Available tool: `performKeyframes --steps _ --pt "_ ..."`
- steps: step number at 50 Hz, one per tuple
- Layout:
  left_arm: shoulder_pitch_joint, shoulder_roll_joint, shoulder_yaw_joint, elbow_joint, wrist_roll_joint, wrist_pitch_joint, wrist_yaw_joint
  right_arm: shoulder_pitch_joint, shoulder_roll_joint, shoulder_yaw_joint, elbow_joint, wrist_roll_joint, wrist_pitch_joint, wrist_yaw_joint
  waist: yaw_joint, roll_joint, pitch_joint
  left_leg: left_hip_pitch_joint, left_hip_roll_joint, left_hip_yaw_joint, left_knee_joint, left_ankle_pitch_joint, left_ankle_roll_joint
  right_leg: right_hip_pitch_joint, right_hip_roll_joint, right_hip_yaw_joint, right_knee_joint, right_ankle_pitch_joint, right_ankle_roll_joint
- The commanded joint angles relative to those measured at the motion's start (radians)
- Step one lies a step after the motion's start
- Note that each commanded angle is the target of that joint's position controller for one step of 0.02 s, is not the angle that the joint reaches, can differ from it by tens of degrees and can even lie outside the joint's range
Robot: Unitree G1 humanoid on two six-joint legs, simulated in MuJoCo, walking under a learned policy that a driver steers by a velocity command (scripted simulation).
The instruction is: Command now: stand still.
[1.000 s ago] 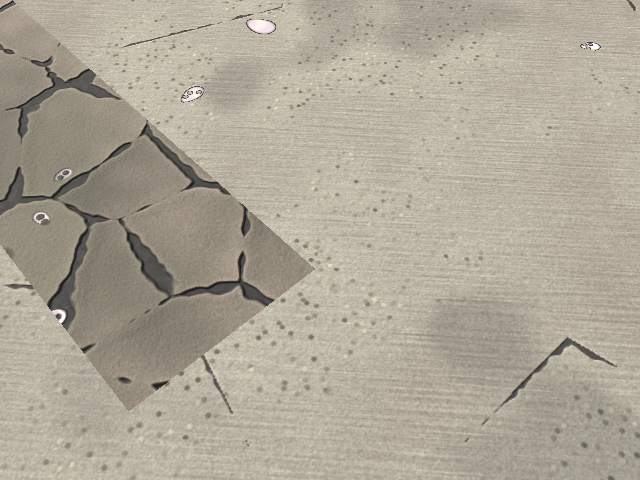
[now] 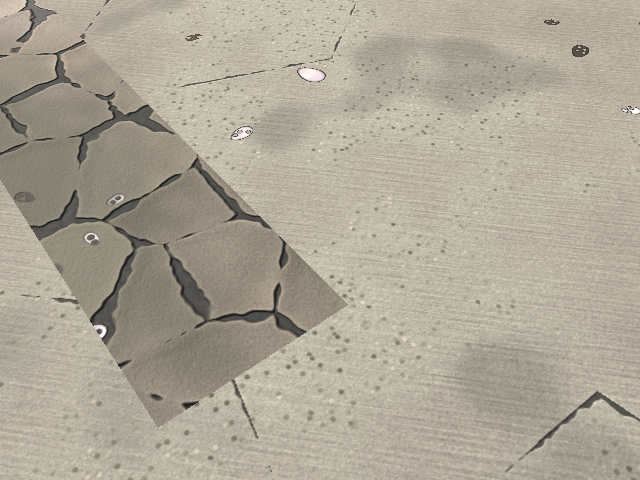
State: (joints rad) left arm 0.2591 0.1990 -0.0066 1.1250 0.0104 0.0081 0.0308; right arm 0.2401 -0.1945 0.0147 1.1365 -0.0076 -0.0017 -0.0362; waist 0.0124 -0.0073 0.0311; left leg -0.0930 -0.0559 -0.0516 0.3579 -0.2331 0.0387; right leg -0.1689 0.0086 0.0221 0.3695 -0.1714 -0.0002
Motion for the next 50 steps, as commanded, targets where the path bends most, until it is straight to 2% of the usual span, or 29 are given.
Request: performKeyframes --steps 1,27,28,29,31,32,33,34,35,37,39,40,41,42,43,44,45,46,47,48,50 --pt "0.044 0.086 0.012 -0.006 0.000 -0.005 0.005 0.046 -0.094 -0.012 -0.011 0.000 -0.006 -0.004 -0.002 0.011 0.030 -0.090 0.122 -0.101 -0.078 0.097 0.023 0.029 -0.088 0.082 -0.039 0.076 -0.029" --pt "0.085 0.039 0.009 0.037 -0.001 -0.005 0.015 0.130 -0.043 -0.008 0.007 -0.001 -0.012 -0.012 -0.005 0.009 0.041 -0.083 0.120 -0.088 -0.050 0.155 0.024 0.021 -0.088 0.077 -0.017 0.105 -0.030" --pt "0.091 0.032 0.007 0.040 0.000 -0.004 0.014 0.140 -0.038 -0.007 0.009 -0.003 -0.011 -0.012 -0.007 0.011 0.022 -0.077 0.114 -0.088 -0.064 0.068 0.027 0.028 -0.079 0.072 -0.022 0.039 -0.031" --pt "0.087 0.036 0.010 0.037 0.003 -0.003 0.013 0.143 -0.048 -0.012 0.008 -0.004 -0.009 -0.012 -0.010 0.020 0.033 -0.088 0.104 -0.093 -0.075 -0.047 0.035 0.014 -0.060 0.061 -0.008 -0.049 -0.034" --pt "0.072 0.043 0.019 0.018 0.010 0.002 0.007 0.161 -0.093 -0.033 0.002 -0.005 0.001 -0.010 -0.022 0.077 0.073 -0.120 0.113 -0.153 -0.097 -0.379 0.083 -0.075 0.003 0.011 0.093 -0.289 -0.054" --pt "0.048 0.038 0.020 0.000 0.017 0.001 0.001 0.190 -0.105 -0.042 0.001 -0.006 0.006 -0.007 -0.040 0.103 0.118 -0.122 0.152 -0.223 -0.135 -0.518 0.116 -0.168 0.026 -0.009 0.161 -0.351 -0.058" --pt "0.022 0.015 0.016 -0.022 0.026 -0.003 -0.006 0.229 -0.118 -0.051 0.006 -0.006 0.007 -0.006 -0.058 0.144 0.150 -0.110 0.219 -0.318 -0.184 -0.613 0.155 -0.243 0.038 -0.045 0.244 -0.343 -0.058" --pt "0.004 0.004 0.013 -0.042 0.034 -0.012 -0.012 0.242 -0.126 -0.058 0.006 -0.008 0.005 -0.006 -0.062 0.161 0.186 -0.105 0.285 -0.389 -0.218 -0.634 0.192 -0.304 0.016 -0.072 0.317 -0.296 -0.060" --pt "-0.025 0.010 0.016 -0.064 0.034 -0.024 -0.016 0.248 -0.120 -0.061 0.003 -0.011 -0.002 -0.003 -0.069 0.150 0.203 -0.108 0.320 -0.428 -0.236 -0.594 0.216 -0.338 -0.012 -0.065 0.367 -0.274 -0.063" --pt "-0.045 0.027 0.025 -0.098 0.027 -0.049 -0.027 0.243 -0.129 -0.070 -0.006 -0.021 -0.019 0.001 -0.059 0.128 0.196 -0.061 0.333 -0.414 -0.223 -0.453 0.228 -0.387 -0.043 -0.049 0.392 -0.297 -0.070" --pt "-0.025 0.030 0.033 -0.111 0.013 -0.070 -0.036 0.215 -0.125 -0.075 -0.018 -0.015 -0.034 0.004 -0.030 0.117 0.170 -0.069 0.296 -0.327 -0.181 -0.313 0.201 -0.296 -0.036 -0.069 0.290 -0.249 -0.075" --pt "0.032 0.019 0.036 -0.099 0.006 -0.076 -0.039 0.181 -0.125 -0.076 -0.029 -0.007 -0.038 0.006 0.008 0.111 0.150 -0.130 0.263 -0.267 -0.145 -0.257 0.179 -0.165 -0.015 -0.096 0.198 -0.177 -0.078" --pt "0.141 0.011 0.042 -0.062 0.000 -0.080 -0.038 0.140 -0.120 -0.075 -0.044 -0.001 -0.041 0.007 0.063 0.090 0.125 -0.237 0.219 -0.204 -0.077 -0.207 0.152 0.035 0.023 -0.120 0.099 -0.116 -0.079" --pt "0.260 0.038 0.058 -0.023 0.002 -0.084 -0.031 0.118 -0.094 -0.068 -0.060 -0.004 -0.052 0.011 0.110 0.020 0.082 -0.354 0.160 -0.129 0.063 -0.124 0.121 0.242 0.009 -0.060 0.047 -0.119 -0.080" --pt "0.395 0.138 0.084 -0.006 0.015 -0.090 -0.020 0.090 -0.020 -0.046 -0.099 -0.001 -0.066 0.022 0.158 -0.219 0.017 -0.491 0.028 0.040 0.402 -0.153 0.065 0.377 -0.236 0.312 -0.147 -0.374 -0.130" --pt "0.478 0.194 0.099 0.031 0.003 -0.074 -0.023 0.087 -0.049 -0.055 -0.129 -0.021 -0.069 0.030 0.142 -0.296 0.016 -0.621 -0.020 0.081 0.635 -0.318 0.054 0.367 -0.383 0.621 -0.247 -0.510 -0.206" --pt "0.352 0.130 0.083 -0.003 0.008 -0.066 -0.023 0.062 -0.080 -0.063 -0.129 -0.040 -0.066 0.038 0.071 -0.119 0.109 -0.652 0.061 0.030 0.764 -0.246 0.068 0.255 -0.374 0.572 -0.241 -0.554 -0.208" --pt "0.249 0.104 0.074 -0.045 0.009 -0.073 -0.028 0.052 -0.049 -0.057 -0.127 -0.035 -0.072 0.049 0.036 -0.042 0.148 -0.643 0.097 0.014 0.782 -0.138 0.069 0.169 -0.338 0.477 -0.246 -0.461 -0.198" --pt "0.192 0.092 0.069 -0.067 0.010 -0.082 -0.029 0.060 -0.030 -0.053 -0.121 -0.026 -0.078 0.056 0.006 -0.021 0.142 -0.607 0.122 0.015 0.761 -0.061 0.061 0.134 -0.293 0.376 -0.258 -0.324 -0.182" --pt "0.185 0.071 0.060 -0.070 0.008 -0.092 -0.027 0.060 -0.038 -0.058 -0.120 -0.029 -0.076 0.062 -0.008 -0.021 0.127 -0.586 0.133 0.028 0.742 -0.023 0.050 0.131 -0.263 0.301 -0.261 -0.200 -0.171" --pt "0.233 0.053 0.049 -0.048 0.006 -0.106 -0.023 0.064 -0.045 -0.063 -0.122 -0.031 -0.063 0.067 -0.015 -0.048 0.091 -0.577 0.127 0.065 0.727 0.018 0.032 0.165 -0.223 0.191 -0.240 0.055 -0.160"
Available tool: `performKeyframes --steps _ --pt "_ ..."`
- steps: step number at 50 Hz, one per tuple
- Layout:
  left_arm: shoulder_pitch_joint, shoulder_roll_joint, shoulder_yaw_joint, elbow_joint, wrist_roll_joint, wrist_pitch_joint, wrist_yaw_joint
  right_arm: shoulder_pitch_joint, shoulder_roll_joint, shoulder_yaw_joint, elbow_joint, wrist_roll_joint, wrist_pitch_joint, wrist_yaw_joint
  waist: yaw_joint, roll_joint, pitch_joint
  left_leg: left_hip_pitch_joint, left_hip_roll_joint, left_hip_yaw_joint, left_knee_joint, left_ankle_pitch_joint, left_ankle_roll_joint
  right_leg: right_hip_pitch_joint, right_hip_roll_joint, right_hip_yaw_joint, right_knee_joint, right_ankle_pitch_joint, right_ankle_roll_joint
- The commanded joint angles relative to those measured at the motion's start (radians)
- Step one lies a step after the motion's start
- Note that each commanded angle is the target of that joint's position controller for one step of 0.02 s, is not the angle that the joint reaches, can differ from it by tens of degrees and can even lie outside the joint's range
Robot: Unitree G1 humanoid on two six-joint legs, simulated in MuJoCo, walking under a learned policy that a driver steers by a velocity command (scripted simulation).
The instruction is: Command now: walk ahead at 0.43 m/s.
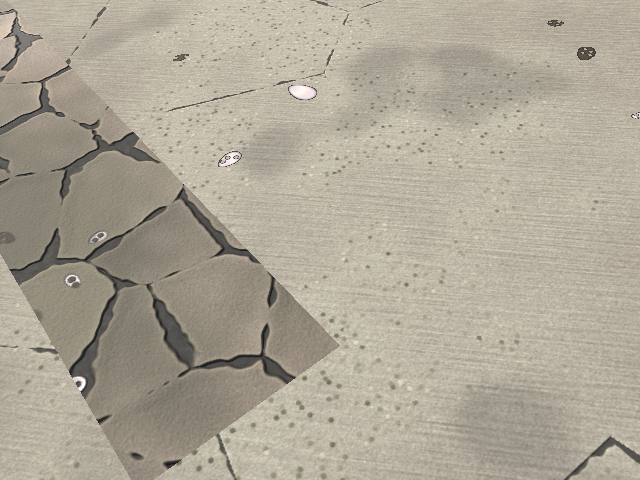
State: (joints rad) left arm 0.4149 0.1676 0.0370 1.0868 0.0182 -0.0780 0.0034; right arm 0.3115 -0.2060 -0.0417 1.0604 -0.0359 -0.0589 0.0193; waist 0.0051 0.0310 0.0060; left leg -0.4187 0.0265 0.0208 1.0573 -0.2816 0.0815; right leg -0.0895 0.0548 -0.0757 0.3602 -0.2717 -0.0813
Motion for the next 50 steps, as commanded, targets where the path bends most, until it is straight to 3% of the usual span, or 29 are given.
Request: performKeyframes --steps 1,4,9,12,14,15,16,17,18,19,20,22,24,27,32,36,38,40,41,42,43,44,45,46,47,48,50 --pt "0.110 0.080 0.002 0.005 -0.004 -0.024 0.006 -0.028 -0.036 -0.009 -0.054 -0.001 0.001 0.011 -0.008 -0.093 0.110 -0.275 0.040 0.011 0.024 0.076 -0.017 0.113 -0.257 0.245 -0.213 0.295 -0.075" --pt "0.160 0.076 -0.009 0.020 -0.003 -0.027 0.009 -0.161 -0.025 -0.006 -0.107 0.003 0.012 0.012 0.010 -0.107 0.118 -0.317 0.022 0.060 -0.056 0.117 -0.034 0.117 -0.233 0.168 -0.202 0.522 -0.074" --pt "0.174 0.085 -0.019 0.025 -0.002 -0.031 0.019 -0.360 -0.001 0.016 -0.188 0.020 0.013 0.012 0.036 -0.132 0.151 -0.182 -0.033 0.131 -0.387 0.209 -0.019 0.076 -0.214 0.105 -0.211 0.682 -0.066" --pt "0.149 0.116 -0.013 0.027 0.000 -0.038 0.025 -0.299 -0.044 0.002 -0.186 0.021 0.009 -0.003 -0.014 -0.142 0.098 -0.032 -0.079 0.139 -0.458 0.186 0.039 0.139 -0.245 0.085 -0.103 0.987 -0.056" --pt "0.114 0.140 -0.004 0.020 0.003 -0.033 0.028 -0.078 -0.088 -0.023 -0.118 0.023 -0.004 -0.017 -0.110 -0.145 -0.021 0.173 -0.114 0.117 -0.498 0.152 0.080 0.174 -0.248 0.074 0.152 1.107 -0.048" --pt "0.092 0.147 -0.001 0.014 -0.003 -0.029 0.025 0.067 -0.109 -0.038 -0.072 0.015 -0.011 -0.025 -0.178 -0.128 -0.086 0.358 -0.083 0.085 -0.573 0.180 0.101 0.094 -0.225 0.056 0.349 0.974 -0.042" --pt "0.108 0.102 -0.011 -0.010 -0.008 -0.027 0.017 0.207 -0.189 -0.061 -0.047 -0.011 -0.014 -0.034 -0.205 -0.025 -0.189 0.568 0.137 -0.161 -0.593 0.007 0.147 -0.089 -0.166 0.024 0.653 0.587 -0.038" --pt "0.228 0.012 -0.017 -0.017 -0.038 -0.022 0.002 0.192 -0.231 -0.074 -0.060 -0.008 -0.003 -0.024 -0.114 0.193 -0.291 0.758 0.401 -0.722 -0.745 -0.063 0.315 -0.425 0.043 0.038 1.056 -0.232 -0.003" --pt "0.136 0.106 0.003 -0.034 -0.012 -0.016 0.004 0.075 -0.199 -0.070 -0.073 0.025 0.002 -0.013 -0.096 0.033 -0.189 0.645 0.357 -0.707 -0.825 -0.213 0.306 -0.534 -0.023 0.134 1.094 -0.161 -0.026" --pt "0.021 0.115 0.010 -0.071 -0.003 -0.019 0.000 -0.020 -0.129 -0.050 -0.090 0.031 -0.004 -0.011 -0.072 -0.005 -0.045 0.497 0.328 -0.555 -0.854 -0.215 0.270 -0.568 -0.072 0.133 1.047 -0.075 -0.032" --pt "-0.016 0.097 0.010 -0.081 -0.001 -0.021 -0.003 -0.051 -0.072 -0.034 -0.085 0.024 -0.015 -0.009 -0.039 -0.064 0.043 0.356 0.286 -0.449 -0.892 -0.087 0.230 -0.525 -0.106 0.131 0.972 -0.030 -0.032" --pt "0.010 0.050 0.008 -0.073 0.019 0.003 -0.011 -0.029 -0.022 -0.013 -0.055 0.019 -0.037 -0.019 0.023 -0.053 0.060 0.223 0.205 -0.286 -0.911 0.094 0.168 -0.408 -0.139 0.132 0.872 -0.007 -0.014" --pt "0.009 0.033 0.008 -0.079 0.023 0.023 -0.018 0.027 -0.039 -0.011 -0.032 0.020 -0.054 -0.023 0.039 -0.021 0.062 0.205 0.184 -0.218 -0.915 0.233 0.165 -0.400 -0.144 0.110 0.813 -0.004 0.005" --pt "-0.109 0.055 0.013 -0.123 0.018 0.042 -0.028 0.079 -0.078 -0.015 -0.023 0.018 -0.063 -0.025 0.028 -0.004 0.091 0.237 0.164 -0.112 -0.952 0.279 0.133 -0.511 -0.158 0.088 0.721 0.098 0.021" --pt "-0.315 0.043 0.002 -0.196 -0.001 0.037 -0.039 0.153 -0.061 -0.002 -0.018 0.022 -0.064 -0.030 -0.023 0.020 0.109 0.312 0.126 0.032 -0.948 0.470 0.052 -0.550 -0.124 0.038 0.456 0.284 0.023" --pt "-0.424 0.032 -0.009 -0.237 0.002 0.032 -0.040 0.215 -0.063 0.004 0.002 0.019 -0.062 -0.047 -0.055 0.022 0.123 0.438 0.154 0.104 -0.896 0.677 0.035 -0.533 -0.086 -0.039 0.287 0.305 -0.001" --pt "-0.397 0.042 -0.005 -0.236 0.011 0.025 -0.035 0.214 -0.082 0.002 0.003 0.019 -0.056 -0.061 -0.037 0.036 0.092 0.497 0.161 0.141 -0.773 0.970 0.019 -0.466 -0.032 -0.087 0.245 0.247 -0.022" --pt "-0.246 0.070 0.010 -0.194 0.019 0.015 -0.027 0.181 -0.113 -0.007 -0.006 0.021 -0.047 -0.080 0.025 0.078 0.010 0.509 0.168 0.155 -0.565 1.185 0.001 -0.321 0.032 -0.105 0.234 0.174 -0.053" --pt "-0.131 0.098 0.024 -0.161 0.023 0.007 -0.023 0.160 -0.126 -0.012 -0.015 0.023 -0.042 -0.083 0.071 0.089 -0.048 0.489 0.173 0.150 -0.406 1.133 -0.003 -0.209 0.041 -0.080 0.179 0.199 -0.077" --pt "-0.034 0.126 0.039 -0.136 0.036 -0.004 -0.019 0.122 -0.136 -0.016 -0.030 0.034 -0.039 -0.079 0.134 0.072 -0.088 0.408 0.146 0.172 -0.190 0.925 -0.016 -0.070 0.015 -0.037 0.050 0.341 -0.107" --pt "0.016 0.213 0.061 -0.138 0.040 -0.008 -0.011 0.122 -0.096 -0.011 -0.074 0.038 -0.042 -0.071 0.130 -0.057 -0.180 0.169 0.061 0.193 0.140 0.262 -0.042 0.167 -0.207 0.183 0.135 0.784 -0.176" --pt "0.004 0.296 0.083 -0.158 0.023 0.002 -0.013 0.236 -0.029 -0.001 -0.113 0.074 -0.036 -0.066 0.056 -0.215 -0.359 -0.136 -0.098 0.063 0.472 -0.386 -0.075 0.457 -0.494 0.593 0.191 1.335 -0.408" --pt "-0.026 0.271 0.085 -0.182 -0.016 0.026 -0.008 0.173 -0.089 -0.012 -0.118 0.038 -0.027 -0.062 0.071 -0.025 -0.368 -0.164 -0.029 -0.052 0.471 -0.249 -0.072 0.354 -0.445 0.534 0.114 1.135 -0.400" --pt "-0.127 0.224 0.072 -0.204 -0.021 0.036 -0.002 0.083 -0.090 -0.015 -0.152 0.032 -0.028 -0.057 0.052 -0.033 -0.207 -0.200 -0.002 -0.053 0.413 -0.176 -0.075 0.192 -0.395 0.462 0.042 0.935 -0.360" --pt "-0.182 0.171 0.058 -0.212 -0.019 0.044 0.002 0.048 -0.093 -0.020 -0.160 0.020 -0.026 -0.055 0.016 0.012 -0.091 -0.192 0.024 -0.051 0.325 -0.139 -0.080 0.052 -0.335 0.401 -0.016 0.822 -0.302" --pt "-0.180 0.145 0.051 -0.211 -0.024 0.047 0.006 0.032 -0.101 -0.027 -0.170 0.001 -0.010 -0.054 -0.001 0.016 -0.039 -0.157 0.036 -0.054 0.256 -0.120 -0.088 -0.042 -0.292 0.352 -0.039 0.809 -0.262" --pt "-0.168 0.151 0.049 -0.211 -0.014 0.044 0.006 0.067 -0.064 -0.023 -0.175 -0.005 0.035 -0.055 -0.033 -0.014 -0.043 -0.082 0.029 -0.048 0.173 -0.103 -0.105 -0.134 -0.240 0.303 -0.048 0.810 -0.227"
Over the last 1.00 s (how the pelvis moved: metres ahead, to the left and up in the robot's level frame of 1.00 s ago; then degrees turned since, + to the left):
0.13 -0.05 0.00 0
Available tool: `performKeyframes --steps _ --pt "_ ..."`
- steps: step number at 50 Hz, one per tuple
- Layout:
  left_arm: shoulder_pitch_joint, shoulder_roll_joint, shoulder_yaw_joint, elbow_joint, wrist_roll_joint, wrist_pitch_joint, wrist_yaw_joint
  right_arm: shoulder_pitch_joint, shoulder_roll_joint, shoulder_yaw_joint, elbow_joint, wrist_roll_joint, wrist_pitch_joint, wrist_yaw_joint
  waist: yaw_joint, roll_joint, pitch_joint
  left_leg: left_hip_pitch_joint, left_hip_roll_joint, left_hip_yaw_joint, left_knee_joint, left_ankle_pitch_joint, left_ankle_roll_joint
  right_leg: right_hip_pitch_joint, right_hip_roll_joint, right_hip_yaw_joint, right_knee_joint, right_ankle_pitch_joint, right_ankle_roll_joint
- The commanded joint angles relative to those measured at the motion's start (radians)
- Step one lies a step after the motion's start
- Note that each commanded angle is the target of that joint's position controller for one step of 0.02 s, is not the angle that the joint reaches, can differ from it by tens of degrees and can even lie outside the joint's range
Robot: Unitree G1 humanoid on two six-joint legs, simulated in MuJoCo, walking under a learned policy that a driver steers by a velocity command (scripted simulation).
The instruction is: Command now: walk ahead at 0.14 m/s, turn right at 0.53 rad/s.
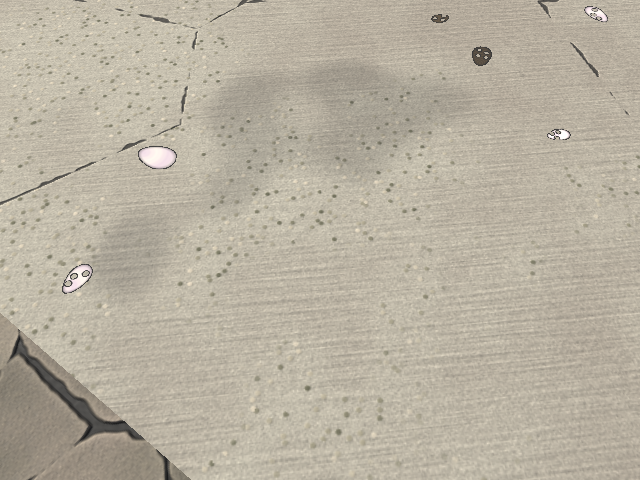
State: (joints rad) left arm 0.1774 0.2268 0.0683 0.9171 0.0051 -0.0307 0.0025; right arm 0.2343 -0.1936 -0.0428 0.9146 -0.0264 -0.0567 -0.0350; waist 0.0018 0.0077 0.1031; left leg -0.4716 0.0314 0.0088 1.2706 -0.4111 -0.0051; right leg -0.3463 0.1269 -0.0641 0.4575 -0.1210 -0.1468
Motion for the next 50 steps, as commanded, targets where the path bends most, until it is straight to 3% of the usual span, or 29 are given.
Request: performKeyframes --steps 1,3,7,13,19,21,22,23,24,25,26,27,30,32,34,36,39,41,42,43,44,45,46,48,50 --pt "0.071 0.116 0.024 -0.048 0.006 -0.008 0.004 0.146 -0.066 -0.020 -0.034 -0.012 0.044 -0.001 -0.036 0.004 -0.156 -0.023 0.018 -0.031 -0.062 0.042 -0.025 0.112 -0.295 0.282 -0.141 0.680 -0.154" --pt "0.080 0.147 0.032 -0.061 0.011 -0.009 0.002 0.117 -0.074 -0.023 -0.057 -0.009 0.056 0.001 -0.035 -0.024 -0.185 -0.042 0.016 -0.031 -0.114 0.084 -0.035 0.117 -0.273 0.278 -0.134 0.661 -0.129" --pt "0.117 0.160 0.038 -0.082 0.004 0.013 0.010 0.006 -0.109 -0.032 -0.108 -0.008 0.078 0.001 0.001 -0.078 -0.192 -0.118 0.025 -0.048 -0.193 0.144 -0.053 0.161 -0.253 0.337 -0.153 0.394 -0.066" --pt "0.160 0.148 0.031 -0.090 0.018 0.025 0.019 -0.068 -0.113 -0.028 -0.138 0.003 0.088 -0.005 0.037 -0.104 -0.158 -0.122 0.021 -0.065 -0.331 0.115 -0.042 0.227 -0.281 0.407 -0.177 0.198 -0.069" --pt "0.136 0.147 0.019 -0.094 0.032 0.035 0.016 -0.045 -0.107 -0.017 -0.138 0.023 0.081 -0.011 0.036 -0.120 -0.141 0.084 -0.035 -0.031 -0.546 -0.008 0.001 0.189 -0.288 0.424 -0.127 0.268 -0.088" --pt "0.113 0.144 0.012 -0.091 0.024 0.040 0.019 0.003 -0.097 -0.013 -0.122 0.028 0.076 -0.016 0.009 -0.111 -0.138 0.191 -0.052 -0.016 -0.722 0.038 0.018 0.177 -0.279 0.431 -0.090 0.309 -0.066" --pt "0.098 0.138 0.007 -0.090 0.015 0.043 0.023 0.043 -0.085 -0.008 -0.106 0.027 0.069 -0.019 -0.017 -0.094 -0.133 0.285 -0.049 -0.012 -0.894 0.155 0.026 0.145 -0.258 0.421 -0.065 0.279 -0.032" --pt "0.112 0.114 -0.001 -0.092 0.010 0.041 0.025 0.052 -0.108 -0.011 -0.102 0.015 0.057 -0.024 -0.007 -0.054 -0.134 0.381 0.017 -0.082 -0.997 0.256 0.036 0.086 -0.227 0.414 -0.042 0.162 0.019" --pt "0.163 0.049 -0.020 -0.097 0.006 0.036 0.024 0.041 -0.165 -0.013 -0.117 -0.005 0.046 -0.028 0.032 0.126 -0.169 0.464 0.226 -0.291 -1.049 0.401 0.079 0.019 -0.141 0.316 0.088 -0.115 0.071" --pt "0.154 0.075 -0.012 -0.091 -0.007 0.042 0.028 -0.038 -0.187 -0.008 -0.130 0.001 0.045 -0.017 0.049 0.185 -0.106 0.327 0.329 -0.359 -1.013 0.676 0.199 0.006 -0.034 0.192 0.098 -0.323 0.093" --pt "0.143 0.105 -0.006 -0.071 0.006 0.049 0.029 -0.048 -0.146 0.000 -0.131 0.004 0.037 -0.009 0.031 0.149 -0.116 0.283 0.321 -0.333 -1.001 0.712 0.249 0.081 -0.070 0.175 0.187 -0.367 0.106" --pt "0.117 0.102 -0.005 -0.066 0.003 0.052 0.026 -0.058 -0.121 0.011 -0.125 0.007 0.029 -0.004 0.030 0.131 -0.109 0.278 0.272 -0.284 -1.003 0.687 0.233 0.092 -0.072 0.171 0.196 -0.338 0.112" --pt "0.100 0.078 -0.011 -0.041 0.007 0.058 0.018 -0.042 -0.133 0.015 -0.096 0.009 0.027 -0.008 0.030 0.151 -0.107 0.336 0.166 -0.178 -0.954 0.744 0.168 0.111 -0.085 0.139 0.135 -0.254 0.140" --pt "0.102 0.063 -0.021 -0.011 0.011 0.057 0.019 0.022 -0.152 0.009 -0.063 0.007 0.031 -0.002 0.002 0.139 -0.130 0.381 0.145 -0.193 -0.978 0.477 0.159 0.128 -0.073 0.092 0.067 -0.245 0.146" --pt "0.048 0.085 -0.016 -0.015 0.025 0.049 0.015 0.078 -0.207 -0.018 -0.037 0.009 0.048 0.005 -0.034 0.154 -0.064 0.391 0.151 -0.281 -1.038 0.046 0.180 0.050 -0.058 0.041 0.086 -0.284 0.138" --pt "-0.006 0.080 -0.018 -0.029 0.028 0.035 0.005 0.113 -0.207 -0.030 -0.018 0.005 0.057 0.011 -0.055 0.148 0.012 0.387 0.192 -0.366 -1.096 -0.151 0.216 -0.031 -0.083 0.041 0.110 -0.328 0.123" --pt "0.015 0.057 -0.023 -0.017 0.021 0.003 -0.003 0.104 -0.192 -0.040 -0.004 0.005 0.046 0.020 -0.029 0.112 0.012 0.379 0.203 -0.368 -1.095 -0.094 0.233 0.019 -0.103 0.036 0.041 -0.286 0.083" --pt "0.129 0.047 -0.023 0.029 0.019 -0.015 0.000 0.028 -0.181 -0.044 -0.016 0.019 0.038 0.028 0.043 0.088 -0.020 0.237 0.150 -0.281 -1.032 -0.016 0.196 0.266 -0.091 0.021 -0.117 -0.176 0.046" --pt "0.217 0.078 -0.012 0.060 0.020 -0.024 0.007 -0.018 -0.151 -0.039 -0.033 0.020 0.030 0.031 0.086 0.036 -0.046 0.080 0.105 -0.216 -0.935 -0.026 0.162 0.454 -0.139 0.096 -0.147 -0.191 0.027" --pt "0.321 0.163 0.008 0.082 0.023 -0.030 0.016 -0.099 -0.084 -0.020 -0.077 0.023 0.018 0.039 0.136 -0.140 -0.056 -0.122 -0.015 -0.067 -0.715 -0.055 0.106 0.584 -0.307 0.357 -0.259 -0.406 -0.025" --pt "0.379 0.228 0.029 0.108 0.016 -0.028 0.013 -0.151 -0.096 -0.019 -0.120 0.011 0.011 0.040 0.154 -0.249 0.017 -0.288 -0.074 0.053 -0.541 -0.098 0.088 0.587 -0.483 0.599 -0.357 -0.459 -0.109" --pt "0.339 0.177 0.017 0.104 0.026 -0.028 0.010 -0.164 -0.156 -0.036 -0.115 -0.002 0.011 0.039 0.121 -0.125 0.078 -0.335 -0.017 0.002 -0.407 -0.093 0.091 0.539 -0.500 0.579 -0.344 -0.392 -0.133" --pt "0.288 0.140 0.006 0.086 0.024 -0.033 0.007 -0.114 -0.143 -0.035 -0.090 0.001 0.008 0.047 0.079 -0.083 0.065 -0.321 0.004 -0.020 -0.353 -0.037 0.091 0.518 -0.456 0.509 -0.342 -0.344 -0.112" --pt "0.235 0.117 -0.003 0.072 0.021 -0.043 0.007 -0.076 -0.135 -0.035 -0.072 -0.002 0.006 0.066 0.033 -0.091 0.040 -0.288 0.035 -0.012 -0.316 0.066 0.078 0.483 -0.392 0.388 -0.367 -0.217 -0.073" --pt "0.251 0.107 -0.010 0.086 0.016 -0.055 0.004 -0.090 -0.122 -0.032 -0.074 -0.012 0.013 0.077 0.024 -0.090 0.019 -0.270 0.031 0.020 -0.293 0.134 0.056 0.458 -0.349 0.293 -0.362 -0.018 -0.062"
Over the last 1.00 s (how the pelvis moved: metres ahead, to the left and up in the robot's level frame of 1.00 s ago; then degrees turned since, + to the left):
0.52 -0.03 -0.01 -14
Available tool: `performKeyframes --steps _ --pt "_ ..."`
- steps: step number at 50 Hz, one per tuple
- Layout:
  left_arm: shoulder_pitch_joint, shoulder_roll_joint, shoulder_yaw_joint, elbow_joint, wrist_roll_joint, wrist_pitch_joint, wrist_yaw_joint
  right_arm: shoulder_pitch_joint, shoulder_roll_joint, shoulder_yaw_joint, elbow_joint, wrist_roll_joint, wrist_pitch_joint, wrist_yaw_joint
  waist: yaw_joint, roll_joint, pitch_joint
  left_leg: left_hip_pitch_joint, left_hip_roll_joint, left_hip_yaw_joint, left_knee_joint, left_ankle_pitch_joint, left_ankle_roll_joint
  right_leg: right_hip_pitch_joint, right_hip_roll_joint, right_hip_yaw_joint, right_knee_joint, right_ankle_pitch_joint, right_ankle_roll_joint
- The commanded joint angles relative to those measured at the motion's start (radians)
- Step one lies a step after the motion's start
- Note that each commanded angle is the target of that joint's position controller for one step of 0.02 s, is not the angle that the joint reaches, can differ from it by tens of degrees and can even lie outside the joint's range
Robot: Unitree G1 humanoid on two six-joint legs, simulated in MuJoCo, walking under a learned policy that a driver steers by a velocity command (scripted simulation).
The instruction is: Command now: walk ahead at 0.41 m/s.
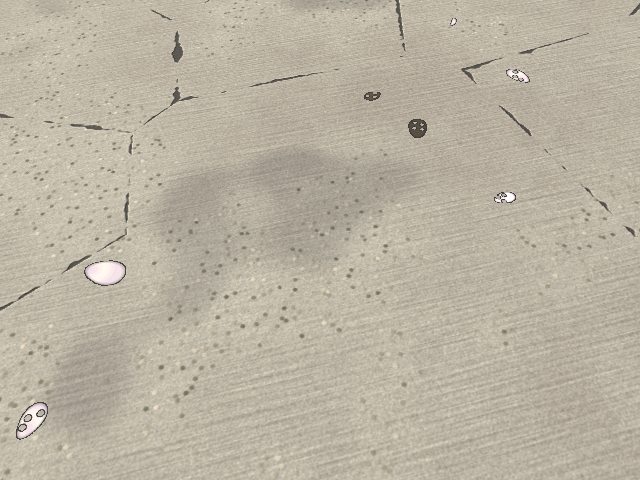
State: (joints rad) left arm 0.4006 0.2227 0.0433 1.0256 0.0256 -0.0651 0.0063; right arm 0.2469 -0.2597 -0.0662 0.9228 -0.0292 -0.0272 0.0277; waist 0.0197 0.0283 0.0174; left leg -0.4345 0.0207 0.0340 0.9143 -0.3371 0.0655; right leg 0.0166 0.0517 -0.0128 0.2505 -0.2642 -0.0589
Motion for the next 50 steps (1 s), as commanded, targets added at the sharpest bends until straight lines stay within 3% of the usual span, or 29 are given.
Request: performKeyframes --steps 1,4,8,10,11,12,13,14,15,16,17,18,19,21,22,25,31,37,39,40,41,42,43,44,45,46,48,50 --pt "0.045 0.106 0.012 -0.011 -0.009 -0.025 0.000 -0.126 -0.049 -0.006 -0.094 -0.011 -0.014 0.016 0.006 -0.107 0.107 -0.310 0.043 0.007 0.054 0.087 -0.026 0.081 -0.265 0.207 -0.151 0.215 -0.150" --pt "0.064 0.104 0.005 0.007 -0.010 -0.030 0.000 -0.230 -0.025 0.008 -0.142 -0.005 -0.010 0.021 0.013 -0.117 0.131 -0.255 0.034 0.044 -0.079 0.175 -0.044 0.000 -0.231 0.122 -0.146 0.379 -0.139" --pt "0.087 0.130 0.005 0.027 -0.009 -0.033 0.002 -0.292 -0.030 0.015 -0.181 0.004 -0.005 0.016 0.018 -0.140 0.139 -0.109 0.006 0.072 -0.259 0.230 -0.004 -0.024 -0.255 0.087 -0.139 0.511 -0.123" --pt "0.068 0.145 0.007 0.030 -0.010 -0.033 0.006 -0.237 -0.050 0.005 -0.171 0.003 -0.008 0.004 -0.019 -0.137 0.106 -0.008 -0.025 0.081 -0.300 0.202 0.032 0.013 -0.269 0.064 -0.049 0.730 -0.102" --pt "0.058 0.157 0.009 0.031 -0.007 -0.031 0.008 -0.153 -0.068 -0.005 -0.146 0.003 -0.012 -0.004 -0.058 -0.136 0.055 0.083 -0.052 0.084 -0.317 0.175 0.049 0.033 -0.266 0.047 0.065 0.873 -0.086" --pt "0.046 0.162 0.011 0.030 -0.007 -0.024 0.009 -0.006 -0.084 -0.017 -0.095 0.001 -0.020 -0.013 -0.122 -0.115 -0.024 0.245 -0.083 0.096 -0.374 0.184 0.066 0.016 -0.241 0.020 0.246 0.930 -0.069" --pt "0.050 0.150 0.007 0.024 -0.008 -0.022 0.007 0.149 -0.122 -0.034 -0.044 -0.012 -0.029 -0.025 -0.176 -0.085 -0.110 0.473 -0.030 0.038 -0.397 0.159 0.089 -0.122 -0.199 -0.001 0.473 0.768 -0.055" --pt "0.130 0.046 -0.017 -0.009 -0.035 -0.019 -0.003 0.267 -0.233 -0.059 -0.029 -0.037 -0.036 -0.032 -0.162 0.116 -0.254 0.738 0.275 -0.385 -0.467 -0.071 0.174 -0.412 -0.081 -0.052 0.853 0.266 -0.017" --pt "0.145 0.068 -0.003 -0.005 -0.029 -0.021 -0.007 0.249 -0.237 -0.058 -0.025 -0.008 -0.027 -0.018 -0.138 0.172 -0.319 0.715 0.397 -0.778 -0.673 -0.133 0.243 -0.539 0.036 0.063 1.073 -0.236 -0.025" --pt "0.058 0.110 0.011 -0.030 -0.014 -0.016 -0.007 0.111 -0.197 -0.048 -0.040 0.013 -0.025 -0.015 -0.076 0.087 -0.143 0.561 0.360 -0.656 -0.693 -0.222 0.217 -0.611 -0.042 0.102 1.120 -0.159 -0.042" --pt "-0.007 0.105 0.010 -0.048 -0.008 -0.020 -0.014 0.022 -0.119 -0.027 -0.057 0.018 -0.031 -0.012 -0.058 0.013 -0.033 0.409 0.322 -0.513 -0.718 -0.171 0.197 -0.608 -0.088 0.084 1.066 -0.073 -0.047" --pt "-0.026 0.076 0.007 -0.050 -0.008 -0.019 -0.018 -0.011 -0.080 -0.015 -0.052 0.014 -0.040 -0.010 -0.029 0.002 0.015 0.316 0.271 -0.408 -0.748 -0.077 0.166 -0.573 -0.122 0.075 0.998 -0.032 -0.050" --pt "-0.014 0.064 0.006 -0.048 0.004 -0.009 -0.022 -0.013 -0.057 -0.006 -0.038 0.015 -0.048 -0.013 0.000 0.020 0.033 0.247 0.231 -0.329 -0.765 0.010 0.143 -0.523 -0.142 0.072 0.946 -0.018 -0.043" --pt "0.007 0.041 0.004 -0.035 0.011 0.013 -0.032 0.024 -0.036 0.003 -0.014 0.013 -0.065 -0.015 0.021 0.020 0.026 0.205 0.194 -0.239 -0.784 0.138 0.139 -0.472 -0.148 0.053 0.911 0.002 -0.029" --pt "-0.005 0.037 0.005 -0.043 0.012 0.018 -0.035 0.052 -0.054 0.000 -0.001 0.015 -0.072 -0.015 0.024 0.034 0.028 0.206 0.201 -0.220 -0.793 0.172 0.152 -0.491 -0.152 0.043 0.882 0.015 -0.022" --pt "-0.143 0.049 0.008 -0.087 0.012 0.028 -0.040 0.115 -0.061 0.000 0.024 0.016 -0.076 -0.018 0.005 0.013 0.075 0.254 0.185 -0.176 -0.839 0.178 0.157 -0.625 -0.179 0.019 0.781 0.111 0.009" --pt "-0.370 0.024 -0.003 -0.166 0.003 0.021 -0.047 0.224 -0.054 0.011 0.060 0.021 -0.077 -0.024 -0.053 0.016 0.093 0.367 0.152 -0.087 -0.823 0.383 0.133 -0.676 -0.151 -0.039 0.485 0.279 0.039" --pt "-0.482 0.040 -0.003 -0.225 0.001 0.008 -0.042 0.294 -0.063 0.013 0.101 0.005 -0.069 -0.041 -0.078 0.032 0.100 0.546 0.200 -0.085 -0.724 0.651 0.132 -0.651 -0.102 -0.064 0.333 0.203 -0.005" --pt "-0.409 0.058 0.006 -0.214 -0.001 -0.003 -0.034 0.256 -0.082 0.009 0.097 0.001 -0.065 -0.046 -0.030 0.046 0.064 0.558 0.201 -0.087 -0.615 0.882 0.114 -0.523 -0.058 -0.070 0.284 0.117 -0.032" --pt "-0.303 0.077 0.016 -0.183 -0.001 -0.011 -0.025 0.238 -0.095 0.007 0.095 0.001 -0.063 -0.045 0.013 0.051 0.007 0.548 0.186 -0.084 -0.497 0.987 0.101 -0.390 -0.024 -0.079 0.251 0.094 -0.048" --pt "-0.130 0.105 0.030 -0.131 0.009 -0.023 -0.014 0.212 -0.094 0.009 0.088 0.010 -0.061 -0.041 0.090 0.023 -0.089 0.461 0.145 -0.055 -0.309 0.926 0.081 -0.155 -0.033 -0.068 0.186 0.157 -0.073" --pt "0.049 0.192 0.054 -0.103 0.038 -0.032 0.003 0.202 -0.055 0.022 0.050 0.025 -0.066 -0.036 0.146 -0.063 -0.228 0.245 0.090 -0.027 -0.022 0.586 0.063 0.127 -0.257 0.159 0.179 0.075 -0.120" --pt "0.069 0.275 0.076 -0.100 0.044 -0.023 -0.002 0.347 0.058 0.041 0.042 0.068 -0.060 -0.032 0.072 -0.292 -0.358 -0.107 -0.083 0.018 0.315 -0.182 0.025 0.376 -0.534 0.607 0.087 0.034 -0.242" --pt "-0.007 0.198 0.063 -0.119 0.014 -0.011 -0.009 0.267 -0.073 0.007 0.059 0.038 -0.048 -0.044 0.070 -0.089 -0.276 -0.164 -0.028 -0.093 0.384 -0.135 0.043 0.259 -0.480 0.595 0.044 -0.040 -0.204" --pt "-0.110 0.135 0.043 -0.134 0.006 -0.014 -0.011 0.189 -0.065 0.001 0.034 0.034 -0.050 -0.039 0.034 -0.072 -0.127 -0.174 0.009 -0.101 0.356 -0.039 0.045 0.103 -0.441 0.429 0.008 -0.007 -0.169" --pt "-0.157 0.089 0.032 -0.136 0.007 -0.021 -0.014 0.158 -0.039 0.003 0.028 0.031 -0.050 -0.035 0.013 -0.054 -0.055 -0.150 0.043 -0.096 0.316 0.019 0.043 -0.008 -0.399 0.316 -0.033 0.075 -0.139" --pt "-0.160 0.054 0.021 -0.119 -0.002 -0.031 -0.003 0.167 -0.012 -0.001 0.029 0.005 -0.023 -0.020 -0.030 -0.092 -0.003 -0.089 0.071 -0.085 0.269 0.056 0.028 -0.133 -0.337 0.156 -0.073 0.148 -0.089" --pt "-0.120 0.053 0.021 -0.102 -0.008 -0.049 -0.001 0.150 0.010 -0.002 0.018 0.001 0.000 -0.007 -0.044 -0.093 0.009 -0.096 0.075 -0.073 0.258 0.075 0.017 -0.154 -0.329 0.088 -0.090 0.237 -0.088"
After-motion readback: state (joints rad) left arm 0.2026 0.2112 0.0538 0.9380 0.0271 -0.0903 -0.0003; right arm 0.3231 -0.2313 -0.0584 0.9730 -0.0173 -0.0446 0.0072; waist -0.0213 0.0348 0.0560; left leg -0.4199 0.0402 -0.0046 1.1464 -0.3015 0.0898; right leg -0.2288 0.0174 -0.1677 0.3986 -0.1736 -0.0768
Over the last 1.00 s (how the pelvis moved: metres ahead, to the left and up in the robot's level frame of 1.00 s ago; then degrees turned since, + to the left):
0.13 0.04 0.02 -10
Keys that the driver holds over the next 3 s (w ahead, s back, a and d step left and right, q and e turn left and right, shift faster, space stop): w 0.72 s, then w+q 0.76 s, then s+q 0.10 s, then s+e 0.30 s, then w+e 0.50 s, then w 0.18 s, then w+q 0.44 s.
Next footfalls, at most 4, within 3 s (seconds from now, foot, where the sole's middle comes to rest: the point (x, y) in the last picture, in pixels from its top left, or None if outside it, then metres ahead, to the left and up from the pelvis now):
0.26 left None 0.29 0.12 -0.78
0.82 right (378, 437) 0.61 -0.06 -0.78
1.38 left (278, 342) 0.85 0.17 -0.78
1.86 right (295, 271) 1.06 0.14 -0.78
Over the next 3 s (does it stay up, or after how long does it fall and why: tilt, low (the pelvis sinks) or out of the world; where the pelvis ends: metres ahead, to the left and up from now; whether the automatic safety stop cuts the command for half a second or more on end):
stays up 1.27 0.16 -0.01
